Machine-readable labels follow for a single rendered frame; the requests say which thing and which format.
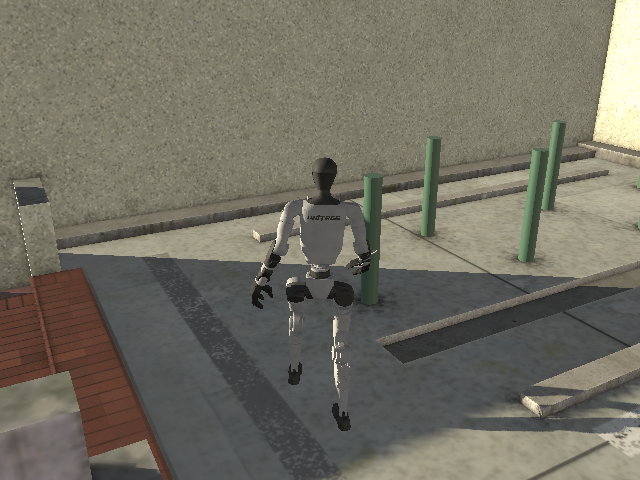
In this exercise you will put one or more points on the robot left hand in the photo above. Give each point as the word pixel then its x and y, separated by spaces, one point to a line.
pixel 255 293

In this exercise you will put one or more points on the robot right forearm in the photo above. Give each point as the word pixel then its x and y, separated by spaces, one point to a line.
pixel 364 258

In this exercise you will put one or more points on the humanoid robot torso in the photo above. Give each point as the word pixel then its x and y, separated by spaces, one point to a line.
pixel 321 239

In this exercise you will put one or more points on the robot right upper arm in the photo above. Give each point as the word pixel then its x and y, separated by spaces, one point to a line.
pixel 354 213

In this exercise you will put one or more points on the robot left shin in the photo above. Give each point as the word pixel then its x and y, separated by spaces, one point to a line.
pixel 295 345

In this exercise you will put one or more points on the robot left upper arm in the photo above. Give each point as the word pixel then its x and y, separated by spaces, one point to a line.
pixel 291 210

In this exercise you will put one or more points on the robot left forearm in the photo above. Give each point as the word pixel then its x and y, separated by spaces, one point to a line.
pixel 268 266

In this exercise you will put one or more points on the robot right hand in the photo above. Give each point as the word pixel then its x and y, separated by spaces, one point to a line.
pixel 355 263

